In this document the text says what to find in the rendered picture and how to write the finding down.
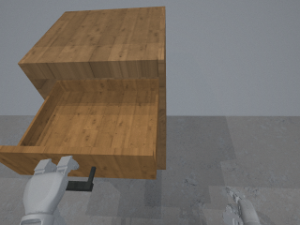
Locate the cabinet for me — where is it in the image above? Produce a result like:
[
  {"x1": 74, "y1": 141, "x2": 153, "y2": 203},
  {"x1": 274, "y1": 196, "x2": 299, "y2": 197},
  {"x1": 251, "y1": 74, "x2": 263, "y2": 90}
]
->
[{"x1": 18, "y1": 6, "x2": 167, "y2": 170}]

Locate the right robot hand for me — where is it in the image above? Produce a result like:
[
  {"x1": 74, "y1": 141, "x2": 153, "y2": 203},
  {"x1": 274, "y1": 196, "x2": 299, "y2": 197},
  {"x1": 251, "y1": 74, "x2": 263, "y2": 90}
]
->
[{"x1": 222, "y1": 187, "x2": 260, "y2": 225}]

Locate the drawer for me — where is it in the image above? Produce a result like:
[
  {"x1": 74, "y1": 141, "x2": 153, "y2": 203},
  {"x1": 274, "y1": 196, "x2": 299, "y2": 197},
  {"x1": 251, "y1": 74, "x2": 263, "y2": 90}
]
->
[{"x1": 0, "y1": 79, "x2": 159, "y2": 180}]

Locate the handle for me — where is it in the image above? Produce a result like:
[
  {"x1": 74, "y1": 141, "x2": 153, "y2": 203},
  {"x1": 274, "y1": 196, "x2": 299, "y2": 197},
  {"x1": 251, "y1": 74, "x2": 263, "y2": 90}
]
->
[{"x1": 66, "y1": 166, "x2": 96, "y2": 192}]

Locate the left robot hand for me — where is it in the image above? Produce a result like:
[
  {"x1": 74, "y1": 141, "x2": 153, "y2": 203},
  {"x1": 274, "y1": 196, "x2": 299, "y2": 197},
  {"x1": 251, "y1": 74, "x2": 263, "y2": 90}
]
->
[{"x1": 22, "y1": 156, "x2": 80, "y2": 225}]

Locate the left robot forearm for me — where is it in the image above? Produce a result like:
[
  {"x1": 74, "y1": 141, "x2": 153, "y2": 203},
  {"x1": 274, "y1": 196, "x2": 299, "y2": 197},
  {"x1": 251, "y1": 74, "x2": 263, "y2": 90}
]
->
[{"x1": 20, "y1": 212, "x2": 55, "y2": 225}]

